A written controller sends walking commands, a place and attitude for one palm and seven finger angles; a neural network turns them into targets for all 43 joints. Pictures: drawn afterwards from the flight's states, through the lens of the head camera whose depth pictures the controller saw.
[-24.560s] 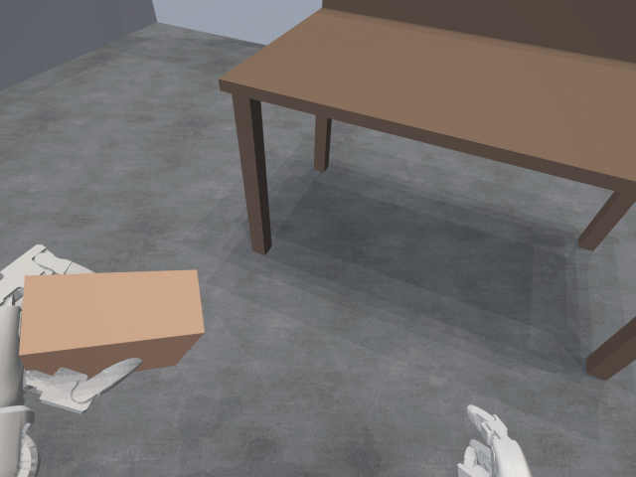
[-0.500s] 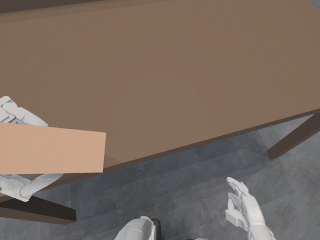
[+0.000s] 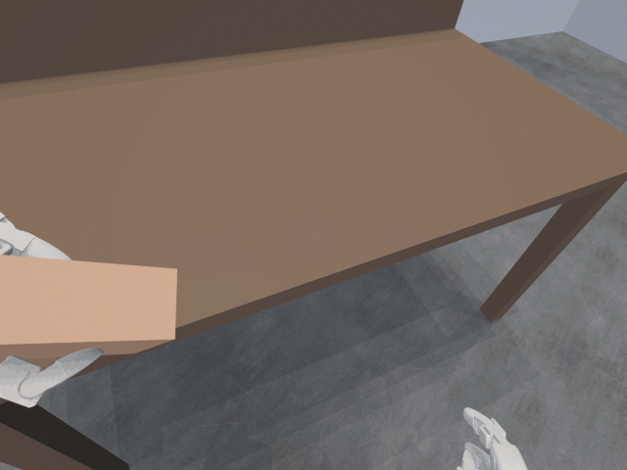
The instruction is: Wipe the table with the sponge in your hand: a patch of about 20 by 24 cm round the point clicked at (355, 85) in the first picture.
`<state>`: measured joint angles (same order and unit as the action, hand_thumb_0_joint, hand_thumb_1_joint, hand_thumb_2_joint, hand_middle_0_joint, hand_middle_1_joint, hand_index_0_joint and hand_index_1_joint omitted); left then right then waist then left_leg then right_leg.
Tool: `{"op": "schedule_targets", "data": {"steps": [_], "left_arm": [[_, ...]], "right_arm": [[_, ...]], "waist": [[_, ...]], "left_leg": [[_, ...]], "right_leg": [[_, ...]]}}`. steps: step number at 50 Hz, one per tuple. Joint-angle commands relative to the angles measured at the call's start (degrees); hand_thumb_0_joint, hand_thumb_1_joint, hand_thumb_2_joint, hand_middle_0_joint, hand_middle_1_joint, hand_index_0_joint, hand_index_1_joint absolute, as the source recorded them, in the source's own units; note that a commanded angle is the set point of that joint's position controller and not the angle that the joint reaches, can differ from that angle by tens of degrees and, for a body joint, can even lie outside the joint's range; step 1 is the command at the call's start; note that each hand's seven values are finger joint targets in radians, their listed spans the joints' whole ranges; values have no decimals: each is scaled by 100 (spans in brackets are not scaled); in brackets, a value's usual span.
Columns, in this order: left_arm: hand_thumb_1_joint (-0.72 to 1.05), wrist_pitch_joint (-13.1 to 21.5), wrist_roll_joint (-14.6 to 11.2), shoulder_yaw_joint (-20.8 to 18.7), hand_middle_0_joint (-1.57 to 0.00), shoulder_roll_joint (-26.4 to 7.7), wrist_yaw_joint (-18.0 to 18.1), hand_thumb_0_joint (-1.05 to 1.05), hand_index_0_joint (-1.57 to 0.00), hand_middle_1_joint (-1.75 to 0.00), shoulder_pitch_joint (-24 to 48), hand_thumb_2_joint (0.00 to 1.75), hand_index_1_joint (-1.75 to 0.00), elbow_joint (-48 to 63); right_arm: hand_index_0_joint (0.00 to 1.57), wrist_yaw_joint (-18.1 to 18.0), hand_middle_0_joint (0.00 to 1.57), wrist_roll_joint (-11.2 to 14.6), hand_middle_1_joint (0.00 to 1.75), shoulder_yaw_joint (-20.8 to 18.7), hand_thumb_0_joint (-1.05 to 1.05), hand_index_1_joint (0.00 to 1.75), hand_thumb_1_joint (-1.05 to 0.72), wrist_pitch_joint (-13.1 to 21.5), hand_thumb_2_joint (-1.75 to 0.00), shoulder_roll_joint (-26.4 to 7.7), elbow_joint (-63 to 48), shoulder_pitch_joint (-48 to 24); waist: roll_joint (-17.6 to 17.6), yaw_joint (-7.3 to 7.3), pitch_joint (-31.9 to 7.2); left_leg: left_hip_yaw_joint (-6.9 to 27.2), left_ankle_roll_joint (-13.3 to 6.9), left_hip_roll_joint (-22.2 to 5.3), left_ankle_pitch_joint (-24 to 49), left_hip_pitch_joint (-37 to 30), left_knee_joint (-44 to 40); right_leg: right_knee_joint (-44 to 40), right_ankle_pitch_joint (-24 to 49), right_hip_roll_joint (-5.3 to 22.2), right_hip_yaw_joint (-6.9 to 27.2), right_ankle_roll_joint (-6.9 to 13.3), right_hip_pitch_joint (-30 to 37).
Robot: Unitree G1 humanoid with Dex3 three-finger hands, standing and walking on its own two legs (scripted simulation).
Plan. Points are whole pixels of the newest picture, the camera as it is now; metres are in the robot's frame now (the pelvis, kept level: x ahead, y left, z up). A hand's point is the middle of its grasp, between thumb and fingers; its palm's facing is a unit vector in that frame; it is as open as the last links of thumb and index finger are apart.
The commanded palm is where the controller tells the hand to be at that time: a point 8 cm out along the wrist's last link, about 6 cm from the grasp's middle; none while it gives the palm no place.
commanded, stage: come to a stop and stand still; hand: left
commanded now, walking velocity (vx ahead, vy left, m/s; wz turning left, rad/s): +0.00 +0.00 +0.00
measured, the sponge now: (105, 315) +0.23 +0.21 +0.15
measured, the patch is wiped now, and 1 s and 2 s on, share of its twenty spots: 0.00 0.00 0.00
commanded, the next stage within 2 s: none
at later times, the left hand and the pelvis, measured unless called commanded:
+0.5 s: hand out of the picture +0.17 +0.29 +0.16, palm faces +0.42 -0.81 -0.41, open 10.3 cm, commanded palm +0.10 +0.31 +0.19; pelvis -0.06 +0.03 +0.00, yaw +0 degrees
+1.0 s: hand out of the picture +0.12 +0.27 +0.19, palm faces +0.37 -0.79 -0.48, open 10.3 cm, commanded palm +0.04 +0.32 +0.19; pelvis -0.11 +0.04 +0.00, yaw +2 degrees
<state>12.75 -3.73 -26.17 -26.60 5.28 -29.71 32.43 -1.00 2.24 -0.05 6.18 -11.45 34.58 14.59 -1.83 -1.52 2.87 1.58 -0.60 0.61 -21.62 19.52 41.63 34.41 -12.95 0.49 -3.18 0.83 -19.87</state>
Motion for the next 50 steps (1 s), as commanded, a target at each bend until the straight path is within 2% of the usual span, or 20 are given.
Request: {"op": "schedule_targets", "data": {"steps": [1, 4, 9, 11, 13, 16, 18, 19, 21, 24, 29, 31, 32, 33, 36, 41, 43, 45, 47, 50], "left_arm": [[10, 176, 6, -302, -120, -506, 189, 0, -120, -160, 759, 130, -160, 372], [10, 251, 229, 27, -120, -497, 190, 0, -120, -160, 1548, 130, -160, 1092], [10, 240, 357, 23, -120, -551, 207, 0, -120, -160, 1559, 130, -160, 1339], [10, 249, 325, -254, -120, -723, 219, 0, -120, -160, 1343, 130, -160, 988], [10, 129, 142, -294, -120, -547, 176, 0, -120, -160, 906, 130, -160, 534], [10, 25, 45, -402, -120, -547, 196, 0, -120, -160, 729, 130, -160, 394], [10, 100, 32, -333, -120, -466, 200, 0, -120, -160, 824, 130, -160, 424], [10, 166, 57, -354, -120, -521, 222, 0, -120, -160, 1069, 130, -160, 616], [10, 216, 122, -440, -120, -750, 185, 0, -120, -160, 1398, 130, -160, 859], [10, 227, 237, -175, -120, -487, 156, 0, -120, -160, 1291, 130, -160, 1210], [10, 127, 218, -330, -120, -599, 123, 0, -120, -160, 779, 130, -160, 955], [10, 139, 163, -536, -120, -762, 155, 0, -120, -160, 864, 130, -160, 520], [10, 93, 93, -469, -120, -642, 154, 0, -120, -160, 875, 130, -160, 461], [10, 58, 13, -405, -120, -580, 151, 0, -120, -160, 881, 130, -160, 518], [10, -46, 46, -406, -120, -612, 209, 0, -120, -160, 555, 130, -160, 531], [10, 175, 151, -435, -120, -761, 437, 0, -120, -160, 814, 130, -160, 1309], [10, 229, 157, -493, -120, -835, 499, 0, -120, -160, 938, 130, -160, 1752], [10, 318, 221, -598, -120, -1013, 474, 0, -120, -160, 1116, 130, -160, 1889], [10, 254, 288, -502, -120, -772, 293, 0, -120, -160, 1044, 130, -160, 1671], [10, 74, 84, -623, -120, -730, 204, 0, -120, -160, 370, 130, -160, 834]], "right_arm": [[20, -184, 20, -22, 30, -223, 0, 30, -90, 494, -90, -670, -807, -507], [20, -108, 20, -116, 30, -227, 0, 30, -90, 648, -90, -625, -822, -751], [20, 82, 20, -32, 30, -315, 0, 30, -90, 782, -90, -818, -866, -562], [20, 98, 20, -30, 30, -301, 0, 30, -90, 663, -90, -699, -844, -511], [20, 56, 20, 43, 30, -470, 0, 30, -90, 515, -90, -779, -805, -289], [20, 4, 20, -14, 30, -272, 0, 30, -90, 298, -90, -546, -752, -489], [20, -64, 20, -30, 30, -216, 0, 30, -90, 297, -90, -604, -821, -510], [20, -50, 20, -70, 30, -266, 0, 30, -90, 391, -90, -670, -830, -535], [20, 15, 20, -153, 30, -263, 0, 30, -90, 477, -90, -531, -790, -683], [20, 143, 20, -97, 30, -336, 0, 30, -90, 543, -90, -678, -857, -616], [20, 154, 20, -21, 30, -258, 0, 30, -90, 455, -90, -717, -984, -517], [20, 106, 20, -8, 30, -266, 0, 30, -90, 361, -90, -637, -934, -418], [20, 97, 20, 67, 30, -413, 0, 30, -90, 313, -90, -717, -971, -280], [20, 96, 20, 102, 30, -538, 0, 30, -90, 290, -90, -852, -1029, -292], [20, 68, 20, 1, 30, -325, 0, 30, -90, 124, -90, -505, -943, -610], [20, -118, 20, -159, 30, -297, 0, 30, -90, 333, -90, -507, -911, -587], [20, -115, 20, -126, 30, -410, 0, 30, -90, 487, -90, -542, -926, -505], [20, -70, 20, -242, 30, -292, 0, 30, -90, 509, -90, -438, -934, -693], [20, 83, 20, -127, 30, -306, 0, 30, -90, 463, -90, -584, -917, -765], [20, 123, 20, 66, 30, -515, 0, 30, -90, 264, -90, -712, -1104, -432]], "waist": [[801, 54, -167], [1941, 80, -99], [897, 186, -597], [220, 106, -614], [-1007, 69, -436], [-324, -69, -395], [1239, -61, -228], [2015, -36, -137], [1979, -1, -275], [848, 100, -546], [861, 135, -760], [-346, 41, -733], [-1143, 16, -891], [-1560, 125, -692], [-233, 15, -470], [597, 125, -1192], [1369, 133, -1197], [2647, -55, -548], [1497, 118, -237], [-778, 91, -1120]], "left_leg": [[394, -250, -490, 83, -421, -2283], [1782, -784, -1267, -558, 394, -2893], [886, -502, -671, -374, 179, -1353], [371, -308, -183, -815, 274, -245], [219, -48, 79, -303, -476, 1208], [356, -80, -185, 63, -1023, 226], [602, -197, -332, 251, -827, -1992], [1487, -489, -914, 864, -646, -2732], [2408, -656, -1261, 1079, -152, -2624], [1699, -858, -1169, 1827, -598, -1914], [1089, -492, -713, 432, 146, -963], [472, -263, -148, -376, 488, 411], [189, -57, 246, -333, 694, 1446], [445, 21, 107, -211, 503, 2118], [610, -10, -219, -153, 163, 2192], [-553, -82, 68, 1689, -805, -2160], [-218, -406, -694, 3493, -1790, -2697], [1295, -740, -1119, 4499, -1580, -1548], [1158, -593, -1247, 4038, -526, -1137], [-60, -183, 128, 948, 162, 1803]], "right_leg": [[-148, -1289, 361, 360, 137, -203], [1312, -1395, -82, 346, -34, 138], [-912, 276, 46, 183, 85, 1393], [-1298, 129, 671, 778, 467, 1127], [-1842, -1356, 1600, 2011, 1070, -583], [-860, -1133, 1222, 1235, 856, -1377], [757, -1072, 221, 462, 318, -1014], [1888, -1455, -361, 219, 54, -972], [2646, -1501, -269, 646, -21, -829], [1744, -918, -142, 637, 36, -557], [-979, 442, -44, 108, 154, 1242], [-1456, 821, 749, 887, 547, 1334], [-1484, 1135, 1443, 1934, 997, 1236], [-1586, 795, 1908, 2509, 1309, 463], [-1078, 315, 1757, 2154, 1338, -702], [750, 1835, 688, 810, 532, 700], [2192, 359, -15, 122, 206, 146], [1589, -1600, -141, 135, 78, -977], [218, -698, -79, 290, 155, 331], [-945, 2116, 800, 619, 649, 1779]]}}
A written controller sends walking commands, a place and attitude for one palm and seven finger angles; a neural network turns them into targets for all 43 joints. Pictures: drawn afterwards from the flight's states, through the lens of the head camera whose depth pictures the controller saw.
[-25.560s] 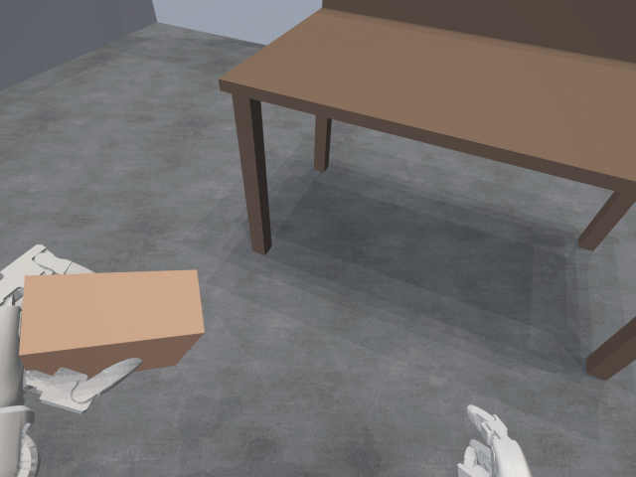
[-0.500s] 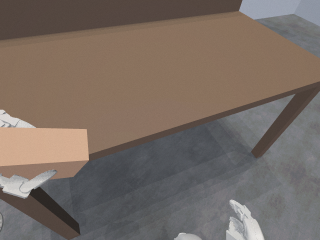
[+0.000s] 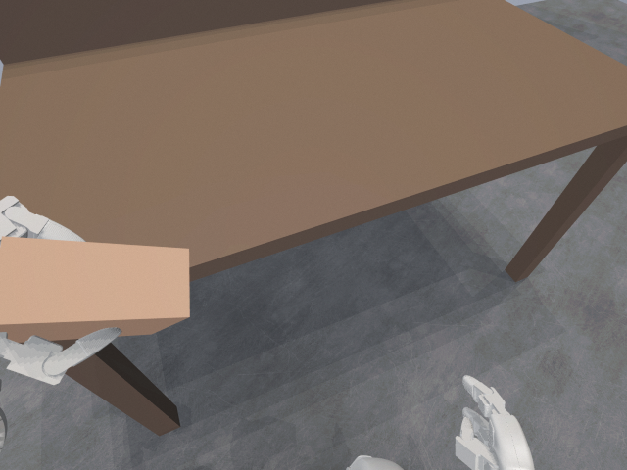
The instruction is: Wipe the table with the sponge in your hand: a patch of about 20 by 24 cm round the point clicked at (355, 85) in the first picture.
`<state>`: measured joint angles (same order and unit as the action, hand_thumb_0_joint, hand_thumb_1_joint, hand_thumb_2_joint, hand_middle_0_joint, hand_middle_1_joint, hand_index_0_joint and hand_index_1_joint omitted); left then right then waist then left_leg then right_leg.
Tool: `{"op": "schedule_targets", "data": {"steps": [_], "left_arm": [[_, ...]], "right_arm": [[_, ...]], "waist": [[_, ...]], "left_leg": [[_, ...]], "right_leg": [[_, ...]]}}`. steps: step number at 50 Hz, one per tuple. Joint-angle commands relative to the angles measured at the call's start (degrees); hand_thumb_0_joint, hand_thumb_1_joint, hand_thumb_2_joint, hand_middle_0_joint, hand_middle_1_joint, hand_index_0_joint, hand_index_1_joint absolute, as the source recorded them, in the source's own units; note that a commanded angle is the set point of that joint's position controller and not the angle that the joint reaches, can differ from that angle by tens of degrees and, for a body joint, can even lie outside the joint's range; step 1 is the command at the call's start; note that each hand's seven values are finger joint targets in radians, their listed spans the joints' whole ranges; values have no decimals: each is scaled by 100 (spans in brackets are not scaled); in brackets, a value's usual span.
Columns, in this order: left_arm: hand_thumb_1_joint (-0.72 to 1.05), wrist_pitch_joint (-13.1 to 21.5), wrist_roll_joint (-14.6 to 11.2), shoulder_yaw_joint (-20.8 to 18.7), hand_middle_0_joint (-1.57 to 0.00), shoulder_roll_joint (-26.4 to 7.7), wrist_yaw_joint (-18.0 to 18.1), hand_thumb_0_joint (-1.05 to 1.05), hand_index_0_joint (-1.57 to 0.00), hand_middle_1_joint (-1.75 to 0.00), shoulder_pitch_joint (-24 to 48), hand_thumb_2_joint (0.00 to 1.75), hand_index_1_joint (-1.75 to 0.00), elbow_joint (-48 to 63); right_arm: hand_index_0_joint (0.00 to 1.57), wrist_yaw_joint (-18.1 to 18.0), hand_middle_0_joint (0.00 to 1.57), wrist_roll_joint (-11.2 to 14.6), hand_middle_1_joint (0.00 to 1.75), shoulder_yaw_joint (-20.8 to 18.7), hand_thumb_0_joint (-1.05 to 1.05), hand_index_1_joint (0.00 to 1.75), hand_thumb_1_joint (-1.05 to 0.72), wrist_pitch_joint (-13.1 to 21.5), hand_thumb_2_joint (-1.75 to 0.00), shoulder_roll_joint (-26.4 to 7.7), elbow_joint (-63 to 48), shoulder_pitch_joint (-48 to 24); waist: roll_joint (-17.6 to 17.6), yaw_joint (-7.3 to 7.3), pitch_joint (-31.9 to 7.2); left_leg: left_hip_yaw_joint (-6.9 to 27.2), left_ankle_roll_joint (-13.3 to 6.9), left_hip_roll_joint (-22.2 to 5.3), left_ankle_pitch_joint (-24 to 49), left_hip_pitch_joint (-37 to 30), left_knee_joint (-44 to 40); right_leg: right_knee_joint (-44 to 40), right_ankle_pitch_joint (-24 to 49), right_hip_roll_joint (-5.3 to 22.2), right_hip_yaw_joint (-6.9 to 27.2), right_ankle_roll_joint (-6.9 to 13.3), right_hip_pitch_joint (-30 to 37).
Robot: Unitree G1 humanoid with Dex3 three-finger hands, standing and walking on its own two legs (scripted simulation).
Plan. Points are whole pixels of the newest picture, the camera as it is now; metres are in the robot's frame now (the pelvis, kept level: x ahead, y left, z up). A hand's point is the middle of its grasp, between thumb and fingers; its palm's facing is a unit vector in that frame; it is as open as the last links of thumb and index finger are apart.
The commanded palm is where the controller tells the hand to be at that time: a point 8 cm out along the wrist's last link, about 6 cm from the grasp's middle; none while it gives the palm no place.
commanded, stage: come to a stop and stand still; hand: left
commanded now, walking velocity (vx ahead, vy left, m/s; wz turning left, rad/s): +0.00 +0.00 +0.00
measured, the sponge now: (121, 296) +0.25 +0.19 +0.16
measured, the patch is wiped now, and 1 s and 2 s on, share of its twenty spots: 0.00 0.00 0.00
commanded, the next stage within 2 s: look again from close up in 1.64 s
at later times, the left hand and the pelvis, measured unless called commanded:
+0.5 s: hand out of the picture +0.15 +0.26 +0.22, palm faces +0.46 -0.76 -0.46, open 10.3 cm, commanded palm +0.08 +0.30 +0.20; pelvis -0.06 +0.01 +0.00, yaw +3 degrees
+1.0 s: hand out of the picture +0.12 +0.29 +0.20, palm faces +0.49 -0.76 -0.42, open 10.3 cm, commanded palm +0.06 +0.31 +0.20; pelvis -0.08 +0.02 +0.02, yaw +3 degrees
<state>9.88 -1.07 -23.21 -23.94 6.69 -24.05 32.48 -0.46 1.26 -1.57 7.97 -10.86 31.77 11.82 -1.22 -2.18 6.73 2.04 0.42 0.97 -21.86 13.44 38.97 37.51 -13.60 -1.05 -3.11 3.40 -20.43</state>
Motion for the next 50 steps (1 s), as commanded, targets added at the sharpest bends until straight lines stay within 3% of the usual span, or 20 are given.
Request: {"op": "schedule_targets", "data": {"steps": [1, 4, 6, 10, 13, 15, 16, 18, 22, 23, 25, 27, 29, 34, 37, 39, 43, 46, 48, 50], "left_arm": [[10, 364, -340, -1170, -120, -1095, 72, 0, -120, -160, -533, 130, -160, 502], [10, 125, -429, -1072, -120, -905, -28, 0, -120, -160, -851, 130, -160, 202], [10, 72, -386, -978, -120, -963, -16, 0, -120, -160, -429, 130, -160, 284], [10, 150, -218, -550, -120, -907, 134, 0, -120, -160, 451, 130, -160, 1179], [10, 314, -141, -401, -120, -941, 268, 0, -120, -160, 892, 130, -160, 1998], [10, 358, -33, -411, -120, -1066, 364, 0, -120, -160, 1225, 130, -160, 2226], [10, 416, -19, -557, -120, -1100, 315, 0, -120, -160, 1142, 130, -160, 2000], [10, 352, -8, -548, -120, -912, 261, 0, -120, -160, 884, 130, -160, 1354], [10, 228, -122, -816, -120, -726, 96, 0, -120, -160, -152, 130, -160, 116], [10, 237, -206, -785, -120, -717, 45, 0, -120, -160, -198, 130, -160, -57], [10, 300, -311, -940, -120, -941, 35, 0, -120, -160, -3, 130, -160, -279], [10, 225, -346, -464, -120, -569, -28, 0, -120, -160, 96, 130, -160, 24], [10, 213, -366, -527, -120, -622, 5, 0, -120, -160, -371, 130, -160, 141], [10, 443, -170, -288, -120, -770, 248, 0, -120, -160, 546, 130, -160, 1432], [10, 491, -117, -423, -120, -988, 375, 0, -120, -160, 814, 130, -160, 1826], [10, 462, -62, -500, -120, -937, 364, 0, -120, -160, 682, 130, -160, 1478], [10, 408, -61, -545, -120, -754, 309, 0, -120, -160, 324, 130, -160, 611], [10, 283, -142, -319, -120, -543, 215, 0, -120, -160, 147, 130, -160, 76], [10, 204, -190, -123, -120, -393, 182, 0, -120, -160, 155, 130, -160, 84], [10, 212, -173, -91, -120, -417, 206, 0, -120, -160, 342, 130, -160, 217]], "right_arm": [[20, -24, 20, 156, 30, -343, 0, 30, -90, 91, -90, -707, -863, -167], [20, 0, 20, 179, 30, -343, 0, 30, -90, -250, -90, -646, -738, -248], [20, -34, 20, 69, 30, -181, 0, 30, -90, -320, -90, -549, -624, -381], [20, -194, 20, -62, 30, -114, 0, 30, -90, 21, -90, -609, -545, -288], [20, -316, 20, -96, 30, -153, 0, 30, -90, 376, -90, -696, -526, -111], [20, -226, 20, -107, 30, -27, 0, 30, -90, 512, -90, -474, -522, -325], [20, -143, 20, -146, 30, -7, 0, 30, -90, 539, -90, -446, -367, -446], [20, -26, 20, -6, 30, -160, 0, 30, -90, 492, -90, -677, -334, -270], [20, 32, 20, 80, 30, -226, 0, 30, -90, 205, -90, -826, -538, -56], [20, 33, 20, 121, 30, -162, 0, 30, -90, 115, -90, -715, -575, -69], [20, -33, 20, 130, 30, -166, 0, 30, -90, 62, -90, -659, -663, -211], [20, 54, 20, 179, 30, -334, 0, 30, -90, -31, -90, -867, -693, -152], [20, -6, 20, 103, 30, -130, 0, 30, -90, -52, -90, -620, -637, -287], [20, -242, 20, -87, 30, -40, 0, 30, -90, 221, -90, -596, -582, -401], [20, -335, 20, -45, 30, -157, 0, 30, -90, 390, -90, -834, -647, -394], [20, -293, 20, -16, 30, -99, 0, 30, -90, 409, -90, -706, -576, -463], [20, -194, 20, 40, 30, -144, 0, 30, -90, 354, -90, -732, -559, -312], [20, -165, 20, 27, 30, -151, 0, 30, -90, 254, -90, -738, -533, -217], [20, -139, 20, 32, 30, -115, 0, 30, -90, 186, -90, -755, -517, -259], [20, -158, 20, -3, 30, -61, 0, 30, -90, 173, -90, -767, -520, -341]], "waist": [[-1529, 161, -1423], [-803, 73, -791], [-815, 18, -808], [-347, 129, -1193], [1574, 179, -1410], [2967, 54, -1030], [2770, 88, -521], [1251, 184, -423], [727, 258, -976], [134, 175, -1083], [-1494, 77, -786], [-1422, 148, -991], [-613, 192, -798], [123, 230, -1179], [1482, 300, -1148], [1900, 329, -1047], [684, 287, -856], [-532, 205, -599], [-530, 176, -632], [-231, 159, -892]], "left_leg": [[-44, -111, 270, -344, 1216, 2741], [373, -29, -226, -4, 778, 3064], [-17, -50, -218, 162, 439, 2598], [-414, -314, -48, 116, -404, -118], [-199, -531, -609, 1548, -936, -2442], [1360, -1003, -1391, 2933, -290, -2080], [1648, -1102, -1544, 2935, 224, -2119], [1110, -1060, -1421, 2586, 353, -1717], [540, -573, -907, 1867, 281, -261], [480, -478, -681, 1354, 513, 213], [17, -98, 31, -140, 1750, 1557], [398, -27, -66, -110, 1505, 2008], [241, -58, -307, -45, 1279, 1310], [-337, -226, -159, 794, -851, -1434], [890, -632, -1164, 720, -907, -2092], [1044, -635, -1240, -221, 49, -2454], [395, -389, -707, -425, 629, -1807], [-1, -178, -225, -247, 123, -699], [22, -179, -302, 295, -96, -613], [200, -230, -438, 693, -249, -1253]], "right_leg": [[-1443, 1840, 1632, 1569, 722, 1373], [-1982, -1540, 1852, 2315, 889, -1068], [-1911, -1954, 1561, 1558, 663, -1553], [-1364, -1974, 1201, 1303, 337, -1068], [1272, -1022, 166, 323, -72, -290], [2886, -1704, -116, 307, -248, -983], [2848, -1273, -17, 692, -225, -991], [2065, -1004, 7, 713, -209, -530], [-1100, 442, 73, 100, -139, 954], [-1571, 735, 330, 345, -95, 1346], [-2133, 906, 1650, 2385, 586, 1370], [-2086, 831, 1819, 2777, 614, 957], [-2032, 178, 1756, 2411, 837, 570], [-1663, -1061, 965, 1213, 197, -22], [-662, -814, 217, 674, -165, -39], [-381, -760, 147, 370, -273, 578], [-1465, -421, 298, 644, -215, 1208], [-2497, -1924, 961, 1678, 125, -51], [-2348, -1502, 1110, 1686, 295, -206], [-1798, -791, 760, 1215, 72, 138]]}}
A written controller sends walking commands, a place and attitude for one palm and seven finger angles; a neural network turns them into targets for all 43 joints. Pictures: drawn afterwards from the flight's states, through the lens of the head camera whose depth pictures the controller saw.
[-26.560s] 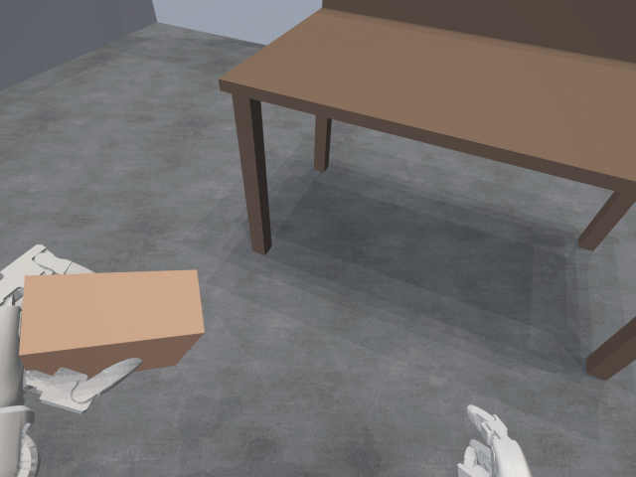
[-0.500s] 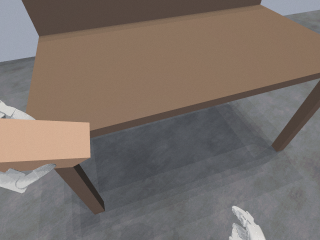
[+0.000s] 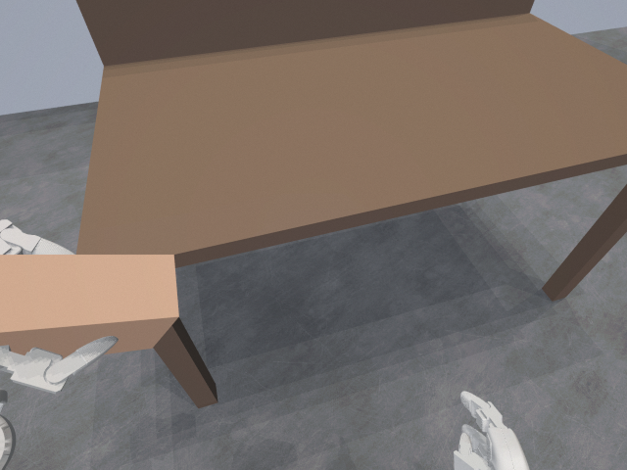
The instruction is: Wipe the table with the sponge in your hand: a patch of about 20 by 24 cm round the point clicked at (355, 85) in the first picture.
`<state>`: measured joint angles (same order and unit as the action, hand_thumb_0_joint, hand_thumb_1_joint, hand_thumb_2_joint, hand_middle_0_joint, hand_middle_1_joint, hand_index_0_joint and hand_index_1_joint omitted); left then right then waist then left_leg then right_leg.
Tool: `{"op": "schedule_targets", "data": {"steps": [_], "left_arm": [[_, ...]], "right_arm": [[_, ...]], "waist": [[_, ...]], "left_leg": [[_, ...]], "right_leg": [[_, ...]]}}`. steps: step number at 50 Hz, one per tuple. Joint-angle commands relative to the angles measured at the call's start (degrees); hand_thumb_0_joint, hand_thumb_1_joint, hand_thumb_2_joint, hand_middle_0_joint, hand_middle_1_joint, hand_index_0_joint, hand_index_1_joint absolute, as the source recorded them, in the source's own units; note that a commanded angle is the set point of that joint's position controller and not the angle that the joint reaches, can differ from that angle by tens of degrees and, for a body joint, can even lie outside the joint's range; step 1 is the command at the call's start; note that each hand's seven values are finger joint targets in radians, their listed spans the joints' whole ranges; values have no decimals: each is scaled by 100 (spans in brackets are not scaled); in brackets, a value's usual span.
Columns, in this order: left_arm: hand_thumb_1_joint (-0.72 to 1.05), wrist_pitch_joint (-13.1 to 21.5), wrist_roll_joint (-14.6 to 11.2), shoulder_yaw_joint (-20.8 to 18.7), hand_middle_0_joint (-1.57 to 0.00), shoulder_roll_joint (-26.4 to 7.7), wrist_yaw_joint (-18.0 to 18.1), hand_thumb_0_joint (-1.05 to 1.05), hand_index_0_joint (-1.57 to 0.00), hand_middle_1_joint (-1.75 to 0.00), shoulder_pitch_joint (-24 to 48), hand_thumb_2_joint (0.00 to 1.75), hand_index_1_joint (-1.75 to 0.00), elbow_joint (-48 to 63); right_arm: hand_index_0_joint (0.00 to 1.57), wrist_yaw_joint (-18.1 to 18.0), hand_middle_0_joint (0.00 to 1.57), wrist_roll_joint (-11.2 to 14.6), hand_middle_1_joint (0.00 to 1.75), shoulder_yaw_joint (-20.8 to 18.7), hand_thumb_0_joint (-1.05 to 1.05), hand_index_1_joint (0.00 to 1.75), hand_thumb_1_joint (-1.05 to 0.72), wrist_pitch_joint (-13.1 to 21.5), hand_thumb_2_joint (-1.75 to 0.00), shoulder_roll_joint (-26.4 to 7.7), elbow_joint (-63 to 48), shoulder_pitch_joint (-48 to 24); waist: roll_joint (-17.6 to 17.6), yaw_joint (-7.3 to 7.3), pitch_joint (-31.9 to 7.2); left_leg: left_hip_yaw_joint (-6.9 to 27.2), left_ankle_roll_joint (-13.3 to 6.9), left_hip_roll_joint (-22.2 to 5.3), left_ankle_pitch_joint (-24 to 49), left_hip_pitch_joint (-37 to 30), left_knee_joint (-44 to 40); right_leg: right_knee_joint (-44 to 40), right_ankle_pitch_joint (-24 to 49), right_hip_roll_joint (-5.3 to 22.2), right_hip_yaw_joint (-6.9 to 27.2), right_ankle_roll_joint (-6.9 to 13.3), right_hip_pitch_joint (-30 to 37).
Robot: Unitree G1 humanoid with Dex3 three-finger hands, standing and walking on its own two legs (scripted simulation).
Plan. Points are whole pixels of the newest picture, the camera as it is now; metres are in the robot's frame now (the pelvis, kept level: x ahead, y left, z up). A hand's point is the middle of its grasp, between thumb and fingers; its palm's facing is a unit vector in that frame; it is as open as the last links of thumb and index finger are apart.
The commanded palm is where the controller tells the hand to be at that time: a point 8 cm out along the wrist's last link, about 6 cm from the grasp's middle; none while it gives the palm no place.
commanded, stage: come to a stop and stand still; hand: left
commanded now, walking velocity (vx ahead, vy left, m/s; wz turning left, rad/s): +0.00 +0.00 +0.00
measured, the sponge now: (116, 309) +0.24 +0.22 +0.14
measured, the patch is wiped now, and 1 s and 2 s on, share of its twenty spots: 0.00 0.00 0.00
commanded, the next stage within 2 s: look again from close up in 0.64 s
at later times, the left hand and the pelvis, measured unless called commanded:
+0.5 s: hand (90, 276) +0.26 +0.25 +0.16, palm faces +0.39 -0.82 -0.42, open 10.3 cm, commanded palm +0.21 +0.28 +0.18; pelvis +0.04 +0.01 +0.01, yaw -1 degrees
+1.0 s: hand (96, 260) +0.28 +0.25 +0.16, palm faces +0.30 -0.87 -0.38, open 10.3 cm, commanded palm +0.22 +0.30 +0.18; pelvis +0.04 +0.03 +0.01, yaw -4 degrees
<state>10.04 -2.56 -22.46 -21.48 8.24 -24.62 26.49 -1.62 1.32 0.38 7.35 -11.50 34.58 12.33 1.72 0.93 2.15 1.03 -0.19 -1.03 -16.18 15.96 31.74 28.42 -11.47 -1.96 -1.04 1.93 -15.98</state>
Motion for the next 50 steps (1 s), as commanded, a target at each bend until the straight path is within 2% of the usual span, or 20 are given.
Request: {"op": "schedule_targets", "data": {"steps": [1, 2, 5, 7, 10, 14, 21, 26, 27, 33, 36, 37, 38, 39, 40, 41, 42, 43, 46, 50], "left_arm": [[10, 210, -12, -203, -120, -721, 65, 0, -120, -160, 447, 130, -160, 947], [10, 221, -4, -317, -120, -890, 84, 0, -120, -160, 519, 130, -160, 1061], [10, 270, 81, -282, -120, -880, 127, 0, -120, -160, 643, 130, -160, 1431], [10, 360, 98, -551, -120, -1220, 191, 0, -120, -160, 796, 130, -160, 1803], [10, 410, 59, -478, -120, -1062, 213, 0, -120, -160, 427, 130, -160, 1649], [10, 396, 9, -454, -120, -924, 187, 0, -120, -160, 59, 130, -160, 1284], [10, 266, -46, -376, -120, -845, 137, 0, -120, -160, -32, 130, -160, 868], [10, 295, -30, -351, -120, -947, 169, 0, -120, -160, 263, 130, -160, 1345], [10, 289, -29, -466, -120, -1106, 193, 0, -120, -160, 291, 130, -160, 1429], [10, 306, -26, -403, -120, -989, 233, 0, -120, -160, 193, 130, -160, 1417], [10, 294, -31, -351, -120, -915, 216, 0, -120, -160, 139, 130, -160, 1300], [10, 1332, 52, -2109, -120, -5688, 284, 0, -120, -160, 5860, 130, -160, 3180], [10, 803, 130, -1632, -120, -2058, 68, 0, -120, -160, 3204, 130, -160, -170], [10, 740, -20, -1408, -120, -2031, 29, 0, -120, -160, 2306, 130, -160, -35], [10, 740, 15, -1158, -120, -1913, -11, 0, -120, -160, 1923, 130, -160, -548], [10, 794, -15, -712, -120, -1373, -137, 0, -120, -160, 1381, 130, -160, -454], [10, 753, -106, -420, -120, -853, -206, 0, -120, -160, 756, 130, -160, -487], [10, 709, -69, -193, -120, -627, -229, 0, -120, -160, 356, 130, -160, -43], [10, 547, 54, 172, -120, -459, -249, 0, -120, -160, 120, 130, -160, 1071], [10, 449, 137, -604, -120, -1031, -104, 0, -120, -160, -2, 130, -160, 1224]], "right_arm": [[20, -58, 20, -18, 30, -272, 0, 30, -90, 237, -90, -747, -824, -415], [20, -90, 20, -13, 30, -259, 0, 30, -90, 254, -90, -755, -842, -494], [20, -103, 20, -28, 30, -198, 0, 30, -90, 248, -90, -674, -919, -581], [20, -132, 20, -42, 30, -190, 0, 30, -90, 309, -90, -662, -929, -629], [20, -111, 20, -48, 30, -222, 0, 30, -90, 365, -90, -632, -899, -483], [20, -71, 20, -36, 30, -277, 0, 30, -90, 321, -90, -675, -842, -358], [20, -101, 20, -13, 30, -286, 0, 30, -90, 78, -90, -727, -889, -454], [20, -158, 20, -17, 30, -273, 0, 30, -90, 34, -90, -721, -973, -566], [20, -179, 20, -15, 30, -258, 0, 30, -90, 43, -90, -713, -979, -614], [20, -176, 20, -23, 30, -263, 0, 30, -90, 24, -90, -705, -982, -545], [20, -157, 20, -21, 30, -268, 0, 30, -90, -8, -90, -725, -991, -527], [20, -418, 20, 290, 30, 807, 0, 30, -90, 136, -90, -818, -1612, 649], [20, -228, 20, 255, 30, 165, 0, 30, -90, 317, -90, -83, -1101, -153], [20, -75, 20, -125, 30, -60, 0, 30, -90, 327, -90, -637, -980, -356], [20, -15, 20, -167, 30, -190, 0, 30, -90, 367, -90, -919, -1068, -71], [20, 62, 20, -125, 30, -213, 0, 30, -90, 412, -90, -841, -1098, 166], [20, 171, 20, -114, 30, -253, 0, 30, -90, 439, -90, -837, -1047, 144], [20, 243, 20, -91, 30, -255, 0, 30, -90, 407, -90, -842, -1085, 252], [20, 284, 20, -95, 30, -275, 0, 30, -90, 459, -90, -874, -1186, -245], [20, 110, 20, -159, 30, -225, 0, 30, -90, 382, -90, -847, -1237, -628]], "waist": [[-326, -108, -576], [7, -88, -574], [601, -32, -419], [621, -2, -556], [514, 30, -867], [207, -36, -1104], [-322, -74, -927], [1, -47, -1007], [81, -45, -1011], [338, -50, -1020], [301, -52, -1007], [869, -280, 136], [-297, -23, -447], [-440, 92, -422], [-486, 142, -627], [-472, 114, -1071], [-162, 96, -1408], [-32, 63, -1482], [-54, 12, -1149], [-272, 32, -793]], "left_leg": [[481, -204, -388, 200, -519, -819], [612, -242, -518, -7, -519, -1079], [922, -329, -695, -616, -37, -1637], [837, -306, -672, 24, -104, -1542], [514, -210, -532, 1100, -420, -1066], [305, -68, -442, 1894, -702, -647], [243, -81, -436, 1607, -629, -613], [260, -118, -469, 1918, -827, -673], [259, -119, -481, 1982, -892, -676], [295, -104, -468, 1984, -794, -689], [316, -88, -479, 1915, -753, -747], [76, -33, -144, 1511, 54, -783], [19, -45, -504, 1097, -194, -492], [-145, 25, -199, 796, -191, -601], [-249, 46, -66, 781, -228, -306], [-214, 22, 12, 797, -305, -116], [-277, 31, -14, 1008, -456, -150], [-331, 24, -71, 1184, -508, -260], [-262, -25, -200, 1623, -694, -540], [-180, 1, -333, 1761, -475, -927]], "right_leg": [[-652, -791, 665, 814, 95, -103], [-515, -815, 535, 707, -6, -96], [-205, -456, 323, 355, -96, 304], [-165, 58, 376, 312, -80, 594], [-340, 721, 515, 413, -13, 826], [-413, 1519, 674, 617, 76, 916], [-602, 1482, 794, 765, 63, 730], [-502, 1565, 747, 693, 44, 763], [-488, 1605, 755, 661, 33, 738], [-509, 1592, 739, 654, 55, 896], [-529, 1474, 695, 620, 38, 883], [-965, -264, 392, 321, -392, -19], [-783, -765, 459, 155, -192, -204], [-969, 79, 317, 595, -9, 259], [-1009, 825, 557, 1084, 129, 409], [-877, 1138, 803, 1241, 205, 692], [-645, 1735, 816, 1210, 247, 1071], [-573, 2066, 794, 1099, 188, 1347], [-648, 1914, 529, 684, -38, 986], [-574, 1497, 297, 228, -178, 867]]}}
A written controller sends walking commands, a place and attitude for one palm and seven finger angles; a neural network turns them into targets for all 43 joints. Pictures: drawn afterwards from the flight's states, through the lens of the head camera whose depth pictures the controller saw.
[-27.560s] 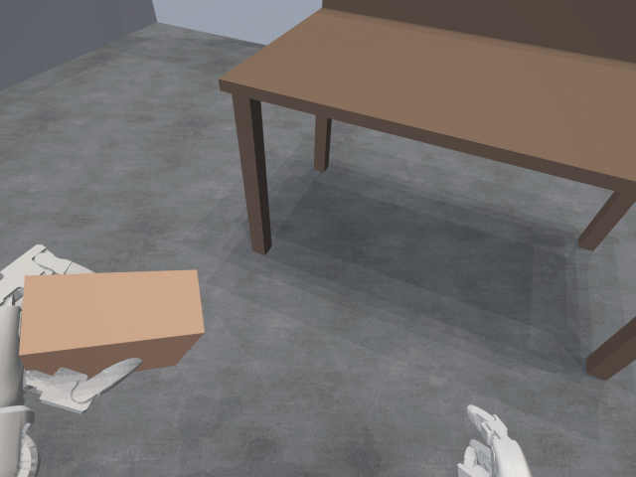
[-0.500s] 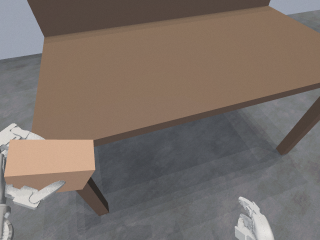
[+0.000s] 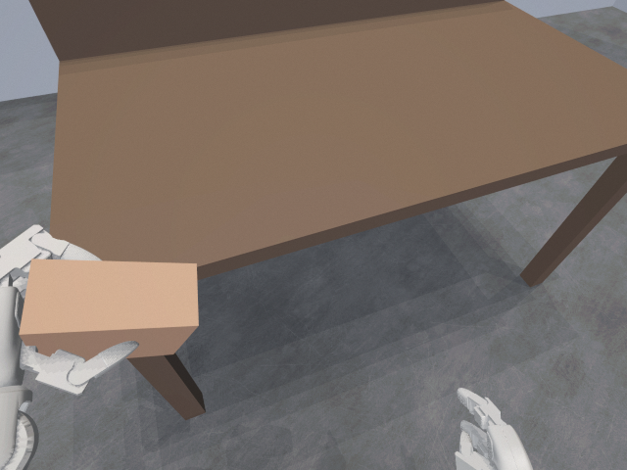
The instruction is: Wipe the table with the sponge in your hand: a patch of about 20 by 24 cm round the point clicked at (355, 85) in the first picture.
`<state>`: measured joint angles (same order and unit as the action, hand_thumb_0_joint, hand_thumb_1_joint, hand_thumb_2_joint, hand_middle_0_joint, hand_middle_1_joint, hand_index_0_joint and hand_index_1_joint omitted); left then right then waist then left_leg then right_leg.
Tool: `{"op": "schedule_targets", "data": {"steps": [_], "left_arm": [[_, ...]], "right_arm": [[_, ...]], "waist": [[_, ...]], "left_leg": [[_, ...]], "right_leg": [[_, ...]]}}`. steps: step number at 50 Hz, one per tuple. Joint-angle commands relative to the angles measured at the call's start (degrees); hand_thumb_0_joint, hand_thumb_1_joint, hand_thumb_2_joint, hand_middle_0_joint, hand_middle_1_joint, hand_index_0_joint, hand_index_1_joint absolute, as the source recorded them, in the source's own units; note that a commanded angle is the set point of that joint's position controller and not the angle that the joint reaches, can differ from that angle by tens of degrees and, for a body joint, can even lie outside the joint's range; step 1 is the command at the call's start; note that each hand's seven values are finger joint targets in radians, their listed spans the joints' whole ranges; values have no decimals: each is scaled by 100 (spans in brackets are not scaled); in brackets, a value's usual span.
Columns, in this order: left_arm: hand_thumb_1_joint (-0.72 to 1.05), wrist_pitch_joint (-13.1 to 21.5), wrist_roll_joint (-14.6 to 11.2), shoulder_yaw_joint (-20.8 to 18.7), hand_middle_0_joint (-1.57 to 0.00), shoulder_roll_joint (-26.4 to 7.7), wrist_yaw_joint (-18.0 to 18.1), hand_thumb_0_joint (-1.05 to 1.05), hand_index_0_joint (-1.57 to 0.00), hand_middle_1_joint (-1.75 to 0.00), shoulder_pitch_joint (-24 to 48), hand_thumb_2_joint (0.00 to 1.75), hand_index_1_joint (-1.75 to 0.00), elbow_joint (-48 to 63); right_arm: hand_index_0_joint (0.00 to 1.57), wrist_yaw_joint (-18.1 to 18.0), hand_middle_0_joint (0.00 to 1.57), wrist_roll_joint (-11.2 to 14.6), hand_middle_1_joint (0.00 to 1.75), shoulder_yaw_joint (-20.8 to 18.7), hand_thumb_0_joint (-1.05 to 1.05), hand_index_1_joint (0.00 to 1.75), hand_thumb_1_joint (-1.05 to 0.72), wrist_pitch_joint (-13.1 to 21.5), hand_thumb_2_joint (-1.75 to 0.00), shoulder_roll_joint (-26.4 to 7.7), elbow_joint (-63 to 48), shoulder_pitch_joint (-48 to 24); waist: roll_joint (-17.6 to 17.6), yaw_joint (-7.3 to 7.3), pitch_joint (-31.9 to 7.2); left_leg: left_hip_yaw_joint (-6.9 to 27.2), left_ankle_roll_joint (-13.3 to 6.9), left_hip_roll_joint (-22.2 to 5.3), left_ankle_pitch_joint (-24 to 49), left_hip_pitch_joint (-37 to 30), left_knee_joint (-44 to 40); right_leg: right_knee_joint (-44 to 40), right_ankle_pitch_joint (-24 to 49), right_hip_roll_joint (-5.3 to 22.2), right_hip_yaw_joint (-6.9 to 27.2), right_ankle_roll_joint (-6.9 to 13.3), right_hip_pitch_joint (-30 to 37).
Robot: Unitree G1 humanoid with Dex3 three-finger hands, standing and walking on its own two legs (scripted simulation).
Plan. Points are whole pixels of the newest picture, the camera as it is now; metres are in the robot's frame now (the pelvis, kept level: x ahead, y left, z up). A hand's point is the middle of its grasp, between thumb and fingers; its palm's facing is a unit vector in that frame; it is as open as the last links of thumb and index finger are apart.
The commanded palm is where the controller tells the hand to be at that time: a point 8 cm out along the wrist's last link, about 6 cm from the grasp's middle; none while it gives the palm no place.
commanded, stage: look again from close up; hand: left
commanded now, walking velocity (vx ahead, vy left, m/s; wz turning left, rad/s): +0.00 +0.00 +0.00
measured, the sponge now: (140, 314) +0.25 +0.20 +0.12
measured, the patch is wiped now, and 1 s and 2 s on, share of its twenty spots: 0.00 0.00 0.00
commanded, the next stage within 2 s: shuffle to correct the standing spot in 0.04 s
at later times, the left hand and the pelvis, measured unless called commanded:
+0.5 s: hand (83, 309) +0.23 +0.24 +0.15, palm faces +0.41 -0.85 -0.33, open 10.3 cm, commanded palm +0.16 +0.27 +0.17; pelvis +0.00 -0.01 -0.01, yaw +0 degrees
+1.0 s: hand (184, 220) +0.33 +0.17 +0.17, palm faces +0.29 -0.82 -0.49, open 10.3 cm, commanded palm +0.28 +0.22 +0.17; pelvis +0.10 -0.06 -0.01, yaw -2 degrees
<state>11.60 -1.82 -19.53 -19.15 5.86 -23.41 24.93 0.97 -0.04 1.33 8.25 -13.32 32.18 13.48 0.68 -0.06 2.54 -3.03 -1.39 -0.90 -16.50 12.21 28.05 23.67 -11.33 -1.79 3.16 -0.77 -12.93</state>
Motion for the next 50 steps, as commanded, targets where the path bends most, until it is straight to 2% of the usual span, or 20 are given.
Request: {"op": "schedule_targets", "data": {"steps": [1, 2, 6, 10, 14, 20, 22, 25, 27, 30, 33, 34, 36, 37, 38, 41, 44, 47, 49, 50], "left_arm": [[10, 321, 37, -1054, -120, -1361, 152, 0, -120, -160, -39, 130, -160, 1435], [10, 386, 31, -1505, -120, -1913, 222, 0, -120, -160, 292, 130, -160, 1856], [10, 402, -66, -1265, -120, -1523, 270, 0, -120, -160, 241, 130, -160, 2038], [10, 390, -94, -868, -120, -1132, 243, 0, -120, -160, 325, 130, -160, 2027], [10, 207, -41, -399, -120, -627, 231, 0, -120, -160, 295, 130, -160, 1498], [10, -68, 69, -293, -120, -767, 258, 0, -120, -160, 1101, 130, -160, 1227], [10, -113, 63, -552, -120, -1138, 298, 0, -120, -160, 1226, 130, -160, 1454], [10, -164, -105, -708, -120, -1232, 329, 0, -120, -160, 879, 130, -160, 1852], [10, -132, -160, -814, -120, -1294, 404, 0, -120, -160, 556, 130, -160, 2172], [10, 17, -175, -933, -120, -1295, 516, 0, -120, -160, 197, 130, -160, 2435], [10, 68, -228, -887, -120, -1134, 513, 0, -120, -160, 60, 130, -160, 2316], [10, 76, -249, -855, -120, -1098, 463, 0, -120, -160, 68, 130, -160, 2269], [10, 158, -253, -821, -120, -1099, 346, 0, -120, -160, 200, 130, -160, 2275], [10, 157, -223, -896, -120, -1217, 267, 0, -120, -160, 181, 130, -160, 2047], [10, 80, -280, -1002, -120, -1227, 160, 0, -120, -160, 64, 130, -160, 1673], [10, -12, -97, -803, -120, -1178, 88, 0, -120, -160, 459, 130, -160, 2071], [10, 11, -58, -721, -120, -1054, 94, 0, -120, -160, -43, 130, -160, 2352], [10, 3, -54, -897, -120, -1237, 174, 0, -120, -160, -228, 130, -160, 2355], [10, 1, -100, -1093, -120, -1387, 243, 0, -120, -160, -267, 130, -160, 2157], [10, -54, -85, -1201, -120, -1532, 292, 0, -120, -160, -209, 130, -160, 2019]], "right_arm": [[20, -205, 20, -40, 30, -289, 0, 30, -90, 255, -90, -635, -1024, -800], [20, -264, 20, -55, 30, -280, 0, 30, -90, 210, -90, -657, -1025, -848], [20, -347, 20, -55, 30, -250, 0, 30, -90, 176, -90, -549, -1091, -824], [20, -326, 20, -80, 30, -306, 0, 30, -90, 242, -90, -595, -957, -742], [20, -310, 20, -41, 30, -316, 0, 30, -90, 150, -90, -614, -886, -650], [20, -340, 20, -37, 30, -228, 0, 30, -90, -49, -90, -533, -939, -767], [20, -348, 20, -55, 30, -177, 0, 30, -90, -109, -90, -480, -988, -863], [20, -358, 20, 22, 30, -196, 0, 30, -90, -138, -90, -336, -1071, -887], [20, -330, 20, 99, 30, -231, 0, 30, -90, -172, -90, -364, -1095, -966], [20, -308, 20, 75, 30, -139, 0, 30, -90, -207, -90, -282, -940, -922], [20, -332, 20, -26, 30, -145, 0, 30, -90, -249, -90, -253, -808, -740], [20, -385, 20, -38, 30, -248, 0, 30, -90, -210, -90, -398, -812, -635], [20, -419, 20, -68, 30, -380, 0, 30, -90, -198, -90, -587, -999, -723], [20, -392, 20, -5, 30, -326, 0, 30, -90, -161, -90, -426, -1085, -848], [20, -366, 20, 5, 30, -342, 0, 30, -90, -175, -90, -511, -979, -810], [20, -341, 20, -41, 30, -389, 0, 30, -90, -160, -90, -559, -925, -717], [20, -304, 20, -34, 30, -388, 0, 30, -90, -44, -90, -553, -1055, -634], [20, -324, 20, 8, 30, -320, 0, 30, -90, 11, -90, -524, -1168, -664], [20, -349, 20, 36, 30, -322, 0, 30, -90, -44, -90, -444, -1164, -738], [20, -345, 20, 80, 30, -336, 0, 30, -90, -100, -90, -332, -1125, -673]], "waist": [[-128, 124, -769], [170, 134, -854], [1140, 173, -1023], [832, 68, -1108], [981, -83, -389], [635, -25, -233], [551, 12, -362], [-929, 117, -573], [-701, 187, -542], [114, 98, -751], [400, -133, -965], [586, -183, -956], [1988, -123, -694], [1169, -52, -481], [494, -24, -432], [673, -33, -240], [1393, 83, -589], [1317, 84, -735], [499, 177, -1120], [-745, 173, -1377]], "left_leg": [[237, 117, -319, 1574, -13, -634], [234, 129, -310, 1508, -27, -719], [206, 119, -335, 1933, -66, -680], [352, 67, -508, 919, -353, -697], [1452, -259, -1259, -1392, -337, -1496], [962, -285, -1265, -490, 30, -792], [610, -212, -1020, -956, 814, -275], [-161, 48, -100, -1231, 1776, 1871], [46, 141, -176, -1541, 2381, 3115], [181, 108, -459, -1472, 2209, 2542], [-448, 143, -190, -19, 283, 704], [-279, 68, -226, 424, -501, 169], [3205, -960, -2339, 1503, -1746, -1088], [3527, -1245, -2626, 1638, -1744, -1158], [3198, -1315, -2603, 1367, -1447, -1136], [1893, -1077, -2220, 2309, -1344, -885], [376, -545, -1518, 2293, -547, -751], [-126, -326, -1274, 1880, -39, -200], [-383, -143, -976, 1280, 637, 1239], [-647, -5, -525, 336, 1435, 2662]], "right_leg": [[-100, 1312, 272, -188, 94, 543], [17, 1200, 233, -231, 96, 613], [153, 1203, 235, -383, 115, 859], [342, 351, 143, -566, 142, 428], [1300, -1050, -37, -784, 107, -897], [259, -772, 64, -935, 197, -264], [42, -742, 324, -521, 433, 571], [-795, -2101, 1625, 1874, 1364, 934], [-1021, -1732, 2075, 2312, 1874, 1247], [-444, 440, 2022, 1517, 1795, 1406], [343, 410, 1177, 49, 1159, 396], [1190, 332, 725, -357, 865, -152], [3728, -1939, -153, -630, 136, -2522], [4508, -1789, -94, -183, 158, -2821], [4715, -1611, 99, -32, 108, -3002], [4132, -1100, 469, -190, 31, -3094], [2045, -404, 465, -803, 82, -1298], [783, 259, -22, -1485, 59, 146], [202, 224, 34, -1322, 186, 1454], [49, 80, 928, -102, 608, 2046]]}}
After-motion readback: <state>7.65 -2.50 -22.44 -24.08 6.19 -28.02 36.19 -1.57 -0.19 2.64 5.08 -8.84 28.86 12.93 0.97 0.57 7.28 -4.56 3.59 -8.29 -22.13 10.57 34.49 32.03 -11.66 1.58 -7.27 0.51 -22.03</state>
